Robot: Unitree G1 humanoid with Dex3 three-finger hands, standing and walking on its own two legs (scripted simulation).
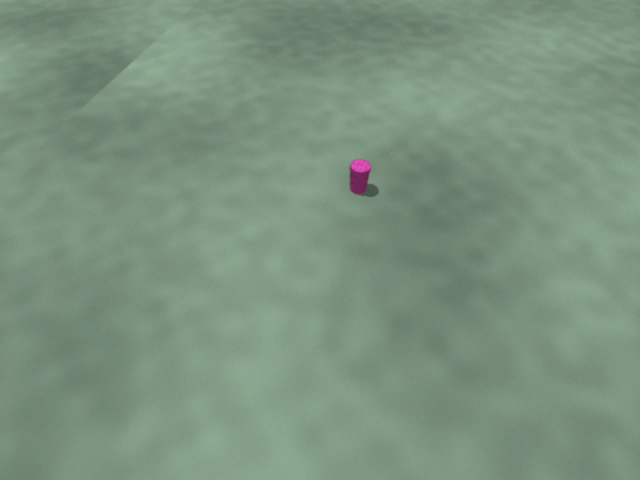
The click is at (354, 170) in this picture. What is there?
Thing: tapered cup
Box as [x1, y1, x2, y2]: [350, 159, 370, 193]
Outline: 356,159 350,163 350,189 355,193 361,193 364,191 366,186 370,165 365,160
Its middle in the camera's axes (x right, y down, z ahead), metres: +0.19 -0.28 +1.77
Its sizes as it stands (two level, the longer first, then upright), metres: 0.091 0.091 0.139
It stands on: the floor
